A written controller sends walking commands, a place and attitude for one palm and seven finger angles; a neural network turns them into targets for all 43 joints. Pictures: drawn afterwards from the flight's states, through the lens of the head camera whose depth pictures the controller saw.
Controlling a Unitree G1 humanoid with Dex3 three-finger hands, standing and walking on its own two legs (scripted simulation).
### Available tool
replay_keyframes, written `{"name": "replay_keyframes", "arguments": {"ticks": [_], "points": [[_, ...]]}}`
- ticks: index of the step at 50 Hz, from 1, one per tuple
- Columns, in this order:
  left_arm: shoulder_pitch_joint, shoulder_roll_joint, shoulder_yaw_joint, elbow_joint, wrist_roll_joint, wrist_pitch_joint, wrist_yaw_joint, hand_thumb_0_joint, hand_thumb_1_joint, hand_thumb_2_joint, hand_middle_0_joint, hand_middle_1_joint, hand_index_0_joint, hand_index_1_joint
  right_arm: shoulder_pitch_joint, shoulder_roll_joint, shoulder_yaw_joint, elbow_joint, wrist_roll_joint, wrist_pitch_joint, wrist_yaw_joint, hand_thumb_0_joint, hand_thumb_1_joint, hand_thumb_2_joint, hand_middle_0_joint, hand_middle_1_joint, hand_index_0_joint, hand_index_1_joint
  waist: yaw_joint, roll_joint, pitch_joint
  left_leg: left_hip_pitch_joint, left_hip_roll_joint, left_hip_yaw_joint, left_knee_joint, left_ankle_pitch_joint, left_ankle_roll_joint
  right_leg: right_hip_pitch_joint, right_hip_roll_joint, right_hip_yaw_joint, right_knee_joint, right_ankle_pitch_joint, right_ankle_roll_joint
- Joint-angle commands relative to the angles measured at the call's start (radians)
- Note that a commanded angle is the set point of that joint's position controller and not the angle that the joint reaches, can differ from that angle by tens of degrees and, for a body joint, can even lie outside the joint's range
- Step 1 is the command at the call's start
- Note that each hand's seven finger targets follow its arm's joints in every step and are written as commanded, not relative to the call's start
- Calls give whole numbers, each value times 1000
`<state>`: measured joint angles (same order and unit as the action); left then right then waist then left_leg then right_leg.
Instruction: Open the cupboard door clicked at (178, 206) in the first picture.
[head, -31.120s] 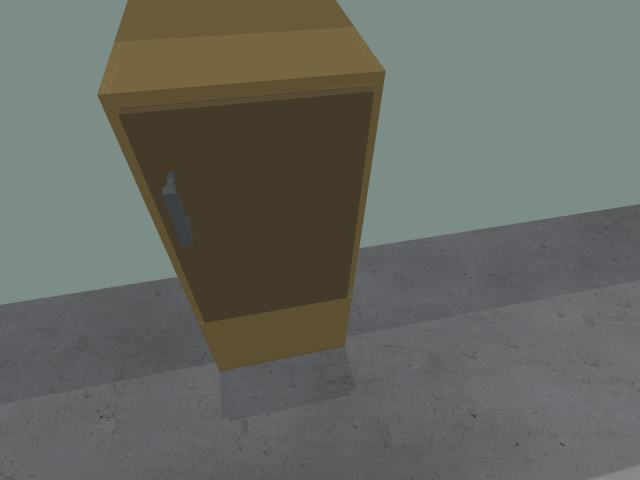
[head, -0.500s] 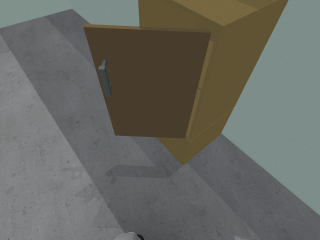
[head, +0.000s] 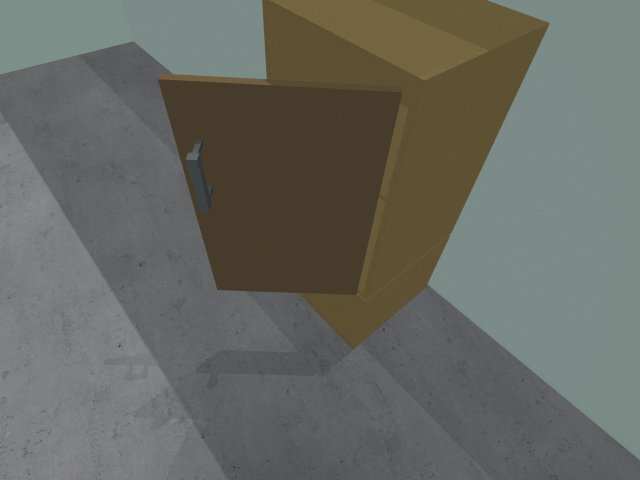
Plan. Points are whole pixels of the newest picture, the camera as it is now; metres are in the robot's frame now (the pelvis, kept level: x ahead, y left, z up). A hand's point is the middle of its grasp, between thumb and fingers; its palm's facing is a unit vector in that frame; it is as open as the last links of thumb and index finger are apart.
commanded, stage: come to a stop and stand still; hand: left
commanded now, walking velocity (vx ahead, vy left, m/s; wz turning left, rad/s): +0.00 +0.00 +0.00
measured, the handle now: (202, 177) +0.60 +0.25 +0.00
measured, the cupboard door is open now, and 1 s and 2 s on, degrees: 48 48 48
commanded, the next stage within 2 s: look again from close up in 0.40 s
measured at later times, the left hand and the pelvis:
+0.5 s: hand out of the picture -0.01 +0.18 -0.18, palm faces +0.02 -0.99 -0.15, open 7.4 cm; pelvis +0.01 +0.02 +0.00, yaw -1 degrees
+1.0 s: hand out of the picture +0.00 +0.19 -0.17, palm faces -0.02 -0.97 -0.24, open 7.4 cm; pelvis -0.01 +0.00 +0.00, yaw -2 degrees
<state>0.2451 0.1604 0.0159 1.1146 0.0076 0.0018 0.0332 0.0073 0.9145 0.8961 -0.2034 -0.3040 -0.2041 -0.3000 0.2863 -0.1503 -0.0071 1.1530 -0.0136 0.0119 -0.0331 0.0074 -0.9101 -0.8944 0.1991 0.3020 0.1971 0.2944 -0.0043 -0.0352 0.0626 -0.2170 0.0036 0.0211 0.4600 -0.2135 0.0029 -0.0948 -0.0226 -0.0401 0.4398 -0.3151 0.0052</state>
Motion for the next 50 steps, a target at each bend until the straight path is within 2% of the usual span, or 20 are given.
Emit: {"name": "replay_keyframes", "arguments": {"ticks": [1, 5, 11, 14, 17, 20, 23, 24, 25, 26, 27, 28, 29, 30, 32, 36, 38, 42, 45, 50], "points": [[73, 87, 13, -20, -2, -5, 3, 0, 900, 900, -200, -300, -200, -300, 26, -101, -16, -32, -1, -20, -6, 0, -900, -900, 200, 300, 200, 300, 15, 49, 9, 14, 89, -87, -96, 137, 14, -52, -93, 65, -100, 110, -36], [79, 83, 10, -14, -1, -6, 3, 0, 900, 900, -200, -300, -200, -300, 36, -98, -16, -30, 0, -25, -7, 0, -900, -900, 200, 300, 200, 300, 14, 30, 6, 25, 90, -88, -109, 142, 17, -49, -91, 61, -103, 122, -30], [93, 78, 7, -8, 2, -7, 4, 0, 900, 900, -200, -300, -200, -300, 41, -95, -17, -28, 2, -31, -9, 0, -900, -900, 200, 300, 200, 300, 10, 43, 7, 42, 92, -87, -116, 167, 21, -54, -89, 60, -104, 138, -21], [105, 75, 6, -5, 2, -9, 4, 0, 900, 900, -200, -300, -200, -300, 37, -93, -16, -28, 4, -32, -9, 0, -900, -900, 200, 300, 200, 300, 14, 15, 16, 53, 93, -84, -116, 180, 23, -61, -89, 56, -110, 149, -18], [108, 71, 5, 1, 2, -8, 5, 0, 900, 900, -200, -300, -200, -300, 39, -94, -16, -26, 2, -34, -11, 0, -900, -900, 200, 300, 200, 300, 9, 38, 12, 60, 92, -86, -121, 193, 24, -60, -90, 59, -105, 151, -17], [118, 71, 3, 6, 3, -9, 5, 0, 900, 900, -200, -300, -200, -300, 39, -93, -15, -28, 3, -34, -11, 0, -900, -900, 200, 300, 200, 300, 9, 24, 17, 58, 91, -85, -122, 181, 25, -60, -92, 55, -111, 145, -16], [128, 67, 0, 10, 3, -10, 5, 0, 900, 900, -200, -300, -200, -300, 32, -93, -16, -29, 3, -34, -11, 0, -900, -900, 200, 300, 200, 300, 9, 45, 10, 73, 89, -81, -121, 184, 25, -63, -93, 59, -114, 156, -15], [133, 69, 1, 9, 4, -12, 5, 0, 900, 900, -200, -300, -200, -300, 34, -93, -16, -30, 5, -34, -11, 0, -900, -900, 200, 300, 200, 300, 10, 27, 3, 78, 88, -82, -115, 194, 27, -59, -91, 59, -117, 161, -15], [154, 83, -14, 7, 28, -45, 46, 0, 900, 900, -200, -300, -200, -300, -15, -138, -10, -100, 13, -51, 6, 0, -900, -900, 200, 300, 200, 300, 12, 146, 5, 58, 106, -70, 71, 529, 5, -123, -98, 92, -73, 366, -13], [134, 117, -3, -35, 14, -43, 41, 0, 900, 900, -200, -300, -200, -300, 36, -107, -11, -114, 3, -51, 11, 0, -900, -900, 200, 300, 200, 300, -13, 187, -62, 46, 101, -82, 52, 361, 13, -76, -98, 69, -29, 188, -39], [122, 104, -4, -39, 14, -33, 32, 0, 900, 900, -200, -300, -200, -300, 26, -110, -13, -115, 2, -49, 6, 0, -900, -900, 200, 300, 200, 300, -3, 211, -39, 23, 101, -89, 15, 305, 27, -101, -78, 59, -13, 90, -45], [135, 97, -9, -35, 12, -30, 27, 0, 900, 900, -200, -300, -200, -300, 46, -118, -10, -122, 3, -46, 7, 0, -900, -900, 200, 300, 200, 300, -7, 193, -62, 11, 110, -107, -2, 264, 39, -96, -54, 41, 0, 36, -44], [142, 91, -8, -42, 15, -33, 24, 0, 900, 900, -200, -300, -200, -300, 46, -119, -8, -136, 0, -50, 7, 0, -900, -900, 200, 300, 200, 300, 2, 204, -94, 27, 116, -121, 4, 327, 48, -81, -46, 32, 23, 67, -43], [154, 83, -8, -38, 12, -33, 23, 0, 900, 900, -200, -300, -200, -300, 44, -122, -11, -145, 1, -51, 5, 0, -900, -900, 200, 300, 200, 300, 1, 170, -120, 55, 123, -120, 11, 364, 56, -79, -43, 26, 32, 74, -40], [147, 74, -12, -40, 9, -28, 21, 0, 900, 900, -200, -300, -200, -300, 49, -133, -11, -154, 3, -49, 2, 0, -900, -900, 200, 300, 200, 300, 0, 86, -93, 35, 122, -122, 3, 310, 63, -94, -41, 30, 27, 58, -36], [117, 87, -10, -52, 10, -23, 15, 0, 900, 900, -200, -300, -200, -300, 27, -130, -11, -160, 3, -43, 6, 0, -900, -900, 200, 300, 200, 300, -1, 7, 19, -31, 94, -99, -39, 126, 53, -143, -58, 53, 0, 52, -34], [112, 95, -11, -58, 9, -20, 11, 0, 900, 900, -200, -300, -200, -300, 18, -135, -10, -160, 3, -40, 9, 0, -900, -900, 200, 300, 200, 300, 2, 0, 47, -51, 89, -98, -75, 21, 50, -163, -60, 59, -14, 5, -31], [111, 112, -11, -63, 9, -20, 8, 0, 900, 900, -200, -300, -200, -300, 12, -137, -8, -150, 1, -38, 13, 0, -900, -900, 200, 300, 200, 300, 4, -3, 53, -46, 81, -81, -90, -18, 45, -177, -64, 76, -33, -9, -33], [115, 122, -11, -69, 9, -25, 7, 0, 900, 900, -200, -300, -200, -300, 9, -132, -5, -142, 1, -39, 14, 0, -900, -900, 200, 300, 200, 300, 7, -23, 31, -21, 77, -62, -70, 26, 41, -171, -74, 90, -50, 24, -34], [108, 134, -11, -72, 7, -26, 5, 0, 900, 900, -200, -300, -200, -300, 8, -130, -3, -124, 2, -41, 14, 0, -900, -900, 200, 300, 200, 300, 8, 1, 11, -1, 81, -51, -62, 66, 34, -164, -74, 99, -56, 63, -34]]}}
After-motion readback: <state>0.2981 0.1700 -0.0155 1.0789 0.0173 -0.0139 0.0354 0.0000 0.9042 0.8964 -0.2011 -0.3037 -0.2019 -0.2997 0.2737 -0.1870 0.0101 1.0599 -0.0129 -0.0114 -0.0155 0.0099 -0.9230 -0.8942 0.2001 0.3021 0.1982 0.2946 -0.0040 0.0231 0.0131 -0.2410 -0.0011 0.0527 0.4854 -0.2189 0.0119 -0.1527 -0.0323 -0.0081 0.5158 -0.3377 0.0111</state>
